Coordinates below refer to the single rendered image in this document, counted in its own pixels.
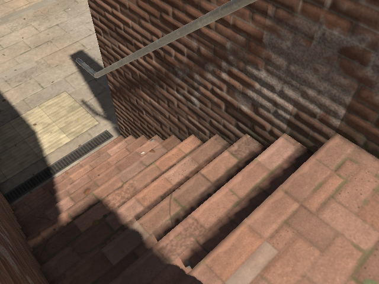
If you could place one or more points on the stairs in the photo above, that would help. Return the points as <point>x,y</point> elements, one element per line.
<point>140,211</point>

